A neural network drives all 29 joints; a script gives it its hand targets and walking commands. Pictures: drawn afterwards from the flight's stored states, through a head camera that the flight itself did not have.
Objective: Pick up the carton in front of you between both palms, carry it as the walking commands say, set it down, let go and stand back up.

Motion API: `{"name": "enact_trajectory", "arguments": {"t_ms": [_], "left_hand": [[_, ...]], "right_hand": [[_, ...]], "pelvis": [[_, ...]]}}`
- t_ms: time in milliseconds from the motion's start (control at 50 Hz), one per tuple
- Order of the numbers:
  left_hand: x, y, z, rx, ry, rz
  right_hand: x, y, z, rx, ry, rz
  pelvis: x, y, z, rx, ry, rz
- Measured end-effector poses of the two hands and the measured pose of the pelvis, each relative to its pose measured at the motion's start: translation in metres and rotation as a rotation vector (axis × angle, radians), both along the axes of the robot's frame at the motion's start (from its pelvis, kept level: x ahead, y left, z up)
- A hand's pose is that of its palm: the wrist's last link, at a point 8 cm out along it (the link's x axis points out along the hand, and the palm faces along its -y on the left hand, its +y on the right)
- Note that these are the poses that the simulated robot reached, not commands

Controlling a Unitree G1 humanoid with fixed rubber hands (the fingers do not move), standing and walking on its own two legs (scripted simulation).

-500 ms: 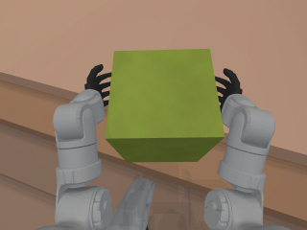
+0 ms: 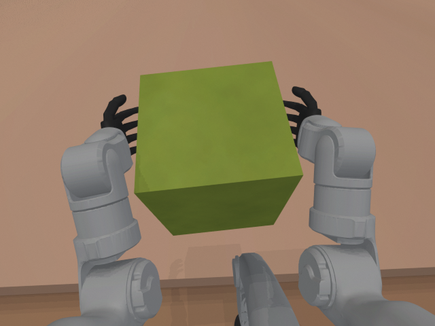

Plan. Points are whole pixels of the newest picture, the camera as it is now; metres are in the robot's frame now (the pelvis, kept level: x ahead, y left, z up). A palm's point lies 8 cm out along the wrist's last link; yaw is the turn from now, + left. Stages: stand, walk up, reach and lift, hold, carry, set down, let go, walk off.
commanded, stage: carry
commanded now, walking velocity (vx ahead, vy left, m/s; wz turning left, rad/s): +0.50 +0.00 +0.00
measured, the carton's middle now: (215, 160) +0.38 -0.05 +0.11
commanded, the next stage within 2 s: none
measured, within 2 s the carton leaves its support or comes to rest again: neither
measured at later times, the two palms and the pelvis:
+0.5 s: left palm out of the picture +0.65 +0.15 +0.30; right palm out of the picture +0.67 -0.15 +0.28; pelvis +0.30 -0.03 +0.11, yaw +1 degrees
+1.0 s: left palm out of the picture +0.95 +0.16 +0.38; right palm out of the picture +0.95 -0.14 +0.39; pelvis +0.60 +0.01 +0.21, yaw +0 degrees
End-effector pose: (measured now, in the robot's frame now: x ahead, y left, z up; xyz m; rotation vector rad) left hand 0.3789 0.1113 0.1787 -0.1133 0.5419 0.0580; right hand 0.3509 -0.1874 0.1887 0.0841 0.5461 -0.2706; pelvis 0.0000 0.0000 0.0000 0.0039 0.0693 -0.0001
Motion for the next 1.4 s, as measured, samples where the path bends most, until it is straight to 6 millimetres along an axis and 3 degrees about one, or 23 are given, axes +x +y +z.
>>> {"name": "enact_trajectory", "arguments": {"t_ms": [120, 160, 240, 320, 420, 480, 600, 660, 740, 840, 960, 1040, 1120, 1180, 1300, 1400], "left_hand": [[0.066, 0.015, 0.01, 0.033, 0.07, 0.126], [0.078, 0.023, 0.01, 0.056, 0.106, 0.182], [0.096, 0.036, 0.016, 0.059, 0.176, 0.25], [0.134, 0.043, 0.046, 0.038, 0.127, 0.28], [0.203, 0.041, 0.096, 0.051, 0.001, 0.243], [0.251, 0.037, 0.116, 0.071, -0.018, 0.194], [0.363, 0.026, 0.126, 0.083, 0.028, 0.065], [0.414, 0.018, 0.118, 0.067, 0.087, -0.008], [0.45, 0.019, 0.117, 0.021, 0.164, -0.012], [0.494, 0.033, 0.148, 0.015, 0.114, 0.018], [0.551, 0.05, 0.191, 0.021, 0.019, 0.065], [0.595, 0.051, 0.21, 0.033, 0.004, 0.082], [0.648, 0.04, 0.217, 0.057, 0.017, 0.086], [0.683, 0.03, 0.209, 0.084, 0.044, 0.1], [0.73, 0.025, 0.175, 0.08, 0.183, 0.134], [0.778, 0.026, 0.164, 0.057, 0.175, 0.134]], "right_hand": [[0.109, 0.013, 0.011, 0.016, 0.063, 0.132], [0.142, 0.023, 0.008, 0.036, 0.092, 0.192], [0.183, 0.041, 0.009, 0.096, 0.156, 0.237], [0.221, 0.048, 0.035, 0.093, 0.107, 0.245], [0.276, 0.044, 0.077, 0.083, -0.02, 0.225], [0.31, 0.038, 0.093, 0.074, -0.04, 0.19], [0.386, 0.025, 0.102, 0.048, 0.012, 0.081], [0.412, 0.019, 0.1, 0.03, 0.078, 0.022], [0.441, 0.02, 0.105, 0.031, 0.162, -0.01], [0.499, 0.033, 0.141, 0.037, 0.11, 0.012], [0.574, 0.05, 0.19, 0.009, 0.016, 0.074], [0.624, 0.05, 0.207, -0.005, 0.002, 0.107], [0.679, 0.038, 0.206, -0.002, 0.015, 0.124], [0.72, 0.029, 0.193, 0.016, 0.041, 0.145], [0.777, 0.024, 0.161, 0.065, 0.175, 0.144], [0.825, 0.025, 0.151, 0.071, 0.165, 0.131]], "pelvis": [[0.091, -0.037, 0.016, -0.049, 0.025, 0.011], [0.11, -0.047, 0.027, -0.053, 0.019, 0.013], [0.145, -0.054, 0.063, -0.045, 0.013, 0.019], [0.183, -0.059, 0.092, -0.019, 0.009, 0.035], [0.242, -0.049, 0.104, -0.008, 0.009, 0.026], [0.287, -0.036, 0.107, 0.001, 0.004, 0.012], [0.385, 0.001, 0.111, 0.036, 0.001, 0.0], [0.419, 0.016, 0.125, 0.035, -0.02, 0.002], [0.456, 0.023, 0.158, 0.03, -0.03, -0.002], [0.503, 0.027, 0.191, 0.005, -0.02, -0.018], [0.571, 0.019, 0.21, 0.0, 0.003, -0.006], [0.625, 0.008, 0.213, 0.004, 0.012, 0.006], [0.683, -0.007, 0.205, 0.004, 0.009, 0.016], [0.718, -0.016, 0.197, -0.007, 0.004, 0.028], [0.771, -0.023, 0.214, 0.01, 0.015, 0.028], [0.821, -0.02, 0.225, 0.012, 0.028, 0.029]]}}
